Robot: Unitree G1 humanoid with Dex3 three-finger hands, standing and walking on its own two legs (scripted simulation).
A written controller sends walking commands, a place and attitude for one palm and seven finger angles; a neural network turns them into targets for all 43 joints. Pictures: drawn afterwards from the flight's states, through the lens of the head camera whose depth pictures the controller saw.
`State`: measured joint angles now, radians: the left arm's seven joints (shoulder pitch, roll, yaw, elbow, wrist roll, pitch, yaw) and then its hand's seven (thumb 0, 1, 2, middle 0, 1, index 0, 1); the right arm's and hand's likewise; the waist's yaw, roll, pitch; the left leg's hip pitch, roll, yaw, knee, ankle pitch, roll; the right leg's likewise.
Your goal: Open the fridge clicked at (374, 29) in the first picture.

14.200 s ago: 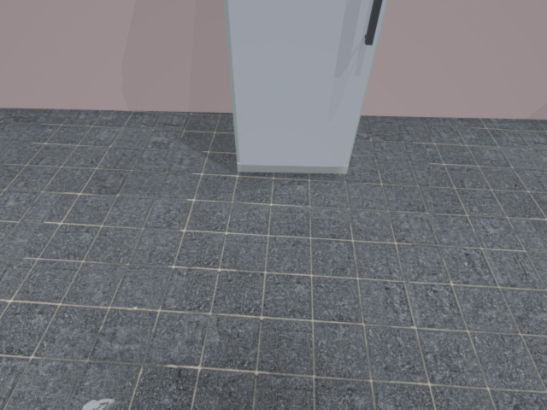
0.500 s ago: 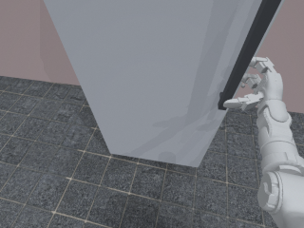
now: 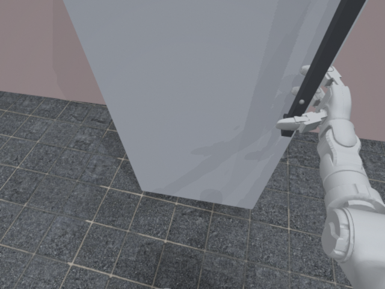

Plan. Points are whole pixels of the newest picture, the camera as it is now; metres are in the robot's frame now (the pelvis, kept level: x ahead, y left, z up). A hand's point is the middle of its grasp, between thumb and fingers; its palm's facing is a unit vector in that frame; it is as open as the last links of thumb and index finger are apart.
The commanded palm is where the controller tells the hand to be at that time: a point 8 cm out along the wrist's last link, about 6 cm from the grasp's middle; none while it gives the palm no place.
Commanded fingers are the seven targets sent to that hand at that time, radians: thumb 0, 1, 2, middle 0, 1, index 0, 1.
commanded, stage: slide the fingers in behind the handle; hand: right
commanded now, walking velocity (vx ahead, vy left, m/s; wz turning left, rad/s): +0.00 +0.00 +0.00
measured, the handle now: (326, 42) +0.54 -0.15 +0.24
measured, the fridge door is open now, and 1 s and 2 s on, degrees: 0 0 0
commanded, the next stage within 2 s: grip the handle and tug to test in 0.80 s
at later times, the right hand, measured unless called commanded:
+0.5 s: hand (294, 101) +0.49 -0.12 +0.13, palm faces +0.00 +1.00 +0.00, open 13.9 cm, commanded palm +0.46 -0.18 +0.14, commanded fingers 0.00 0.50 -0.30 0.30 1.20 0.30 1.20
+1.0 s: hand (295, 101) +0.49 -0.12 +0.14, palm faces +0.00 +1.00 +0.00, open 13.8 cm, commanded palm +0.46 -0.17 +0.14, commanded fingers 0.00 0.22 -0.42 0.33 1.24 0.33 1.24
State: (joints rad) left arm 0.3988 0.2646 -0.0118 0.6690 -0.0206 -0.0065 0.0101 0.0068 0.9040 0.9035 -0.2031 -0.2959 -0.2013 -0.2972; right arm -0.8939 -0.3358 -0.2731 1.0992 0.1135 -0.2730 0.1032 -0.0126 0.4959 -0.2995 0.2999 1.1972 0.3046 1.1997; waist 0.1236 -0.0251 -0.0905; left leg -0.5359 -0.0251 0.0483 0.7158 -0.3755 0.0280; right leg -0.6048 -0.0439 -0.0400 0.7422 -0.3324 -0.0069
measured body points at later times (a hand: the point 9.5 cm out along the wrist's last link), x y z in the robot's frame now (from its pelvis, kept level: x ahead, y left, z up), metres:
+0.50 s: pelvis +0.01 +0.00 +0.00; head +0.06 +0.00 +0.45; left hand +0.04 +0.26 -0.12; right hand +0.48 -0.18 +0.14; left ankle -0.02 +0.10 -0.71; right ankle +0.02 -0.12 -0.71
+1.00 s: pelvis +0.01 +0.00 +0.00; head +0.06 +0.00 +0.45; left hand +0.04 +0.26 -0.12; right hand +0.48 -0.18 +0.14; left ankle -0.02 +0.10 -0.71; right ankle +0.02 -0.12 -0.71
